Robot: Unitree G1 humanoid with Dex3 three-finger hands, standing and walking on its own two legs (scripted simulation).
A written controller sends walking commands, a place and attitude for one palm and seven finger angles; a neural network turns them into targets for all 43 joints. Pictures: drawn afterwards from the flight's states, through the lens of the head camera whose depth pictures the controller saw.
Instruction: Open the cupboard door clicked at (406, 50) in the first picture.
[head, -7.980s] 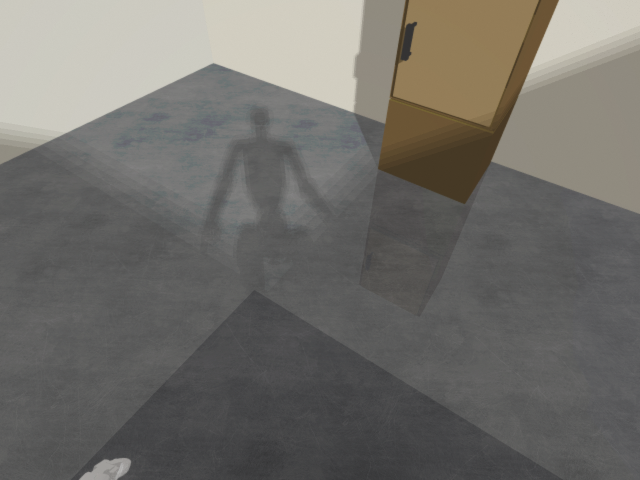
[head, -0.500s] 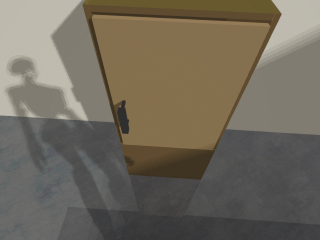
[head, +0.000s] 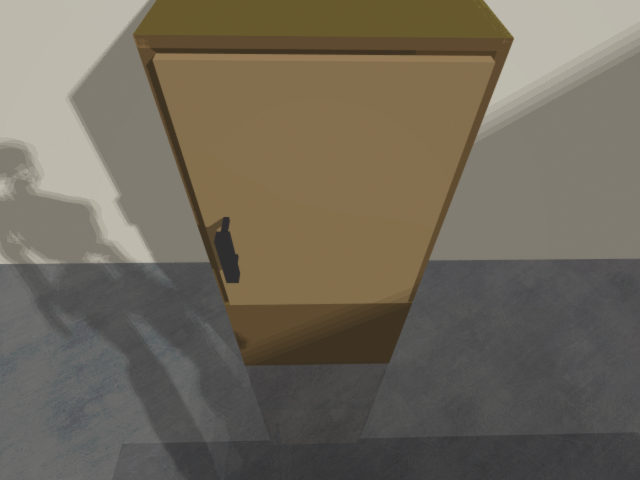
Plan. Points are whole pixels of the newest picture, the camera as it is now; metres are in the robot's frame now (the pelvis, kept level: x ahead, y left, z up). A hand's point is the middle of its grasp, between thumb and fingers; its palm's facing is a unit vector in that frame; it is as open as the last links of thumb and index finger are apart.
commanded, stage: look again from close up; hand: left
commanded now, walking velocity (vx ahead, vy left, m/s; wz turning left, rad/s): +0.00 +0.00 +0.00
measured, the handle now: (229, 250) +0.51 +0.20 -0.10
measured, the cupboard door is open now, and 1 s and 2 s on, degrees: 0 0 0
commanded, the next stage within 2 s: raise the hand with hooked fingers in 0.36 s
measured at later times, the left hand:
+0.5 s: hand out of the picture -0.04 +0.18 -0.17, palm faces +0.11 -0.98 -0.19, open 7.4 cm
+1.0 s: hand out of the picture +0.10 +0.21 -0.09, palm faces +0.19 -0.98 -0.05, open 9.3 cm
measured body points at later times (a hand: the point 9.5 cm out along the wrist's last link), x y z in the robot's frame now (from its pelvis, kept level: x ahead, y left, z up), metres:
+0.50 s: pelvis -0.04 +0.01 +0.00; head -0.03 +0.01 +0.45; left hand -0.05 +0.23 -0.15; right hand -0.03 -0.22 -0.16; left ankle +0.00 +0.11 -0.74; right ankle -0.04 -0.12 -0.74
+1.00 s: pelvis -0.05 -0.02 -0.11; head +0.01 +0.01 +0.33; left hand +0.09 +0.26 -0.08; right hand +0.20 -0.25 -0.15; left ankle +0.00 +0.11 -0.74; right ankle -0.04 -0.12 -0.74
